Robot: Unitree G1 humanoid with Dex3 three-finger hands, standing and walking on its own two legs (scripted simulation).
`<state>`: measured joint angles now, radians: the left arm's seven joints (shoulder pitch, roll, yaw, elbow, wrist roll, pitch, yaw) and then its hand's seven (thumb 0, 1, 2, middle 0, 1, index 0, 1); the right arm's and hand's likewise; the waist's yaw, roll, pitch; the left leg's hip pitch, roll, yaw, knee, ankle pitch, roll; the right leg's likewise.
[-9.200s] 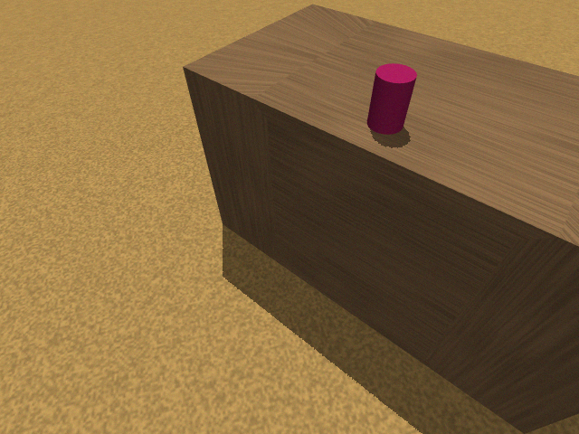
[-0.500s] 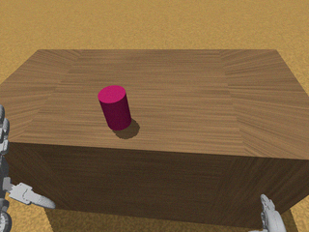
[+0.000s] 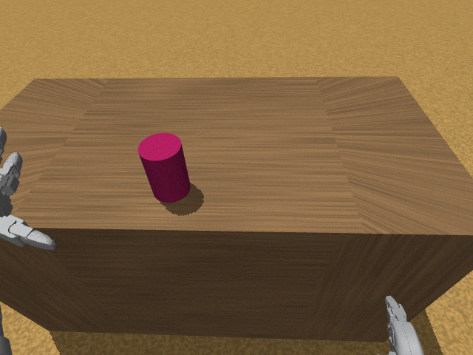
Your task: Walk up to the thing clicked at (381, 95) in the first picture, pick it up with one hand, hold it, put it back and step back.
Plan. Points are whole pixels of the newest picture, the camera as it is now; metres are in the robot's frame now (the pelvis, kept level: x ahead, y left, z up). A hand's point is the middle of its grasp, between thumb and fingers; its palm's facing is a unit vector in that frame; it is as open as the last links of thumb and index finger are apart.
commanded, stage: go down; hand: left
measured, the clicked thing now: (166, 168) +0.48 +0.17 +0.04
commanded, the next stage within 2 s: none
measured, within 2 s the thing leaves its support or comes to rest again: neither
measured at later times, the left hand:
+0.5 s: hand (27, 168) +0.36 +0.34 +0.17, palm faces +0.11 -0.99 +0.00, open 17.5 cm
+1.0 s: hand (29, 159) +0.38 +0.35 +0.17, palm faces +0.11 -0.99 +0.00, open 17.7 cm
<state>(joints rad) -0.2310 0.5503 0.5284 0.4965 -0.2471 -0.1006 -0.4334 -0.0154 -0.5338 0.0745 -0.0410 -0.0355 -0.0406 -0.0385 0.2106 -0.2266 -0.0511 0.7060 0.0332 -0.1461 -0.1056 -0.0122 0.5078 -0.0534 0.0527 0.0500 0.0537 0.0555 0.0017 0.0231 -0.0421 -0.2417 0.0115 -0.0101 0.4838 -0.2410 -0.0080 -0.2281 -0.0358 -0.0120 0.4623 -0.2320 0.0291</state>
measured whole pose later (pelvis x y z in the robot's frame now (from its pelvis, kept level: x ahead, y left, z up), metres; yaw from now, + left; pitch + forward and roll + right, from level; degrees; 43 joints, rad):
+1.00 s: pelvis +0.02 +0.01 +0.00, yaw +0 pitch +7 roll -1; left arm -0.58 0.76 0.55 0.96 -0.22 -0.03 -0.60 -0.02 -0.59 0.07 -0.04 -0.04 -0.05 -0.04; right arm 0.17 -0.22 0.03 0.78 0.01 -0.22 -0.17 -0.01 0.52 -0.05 0.05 0.05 0.06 0.06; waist -0.04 0.01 -0.11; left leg -0.39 0.02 -0.02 0.54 -0.28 0.00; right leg -0.35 -0.03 -0.02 0.47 -0.24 0.04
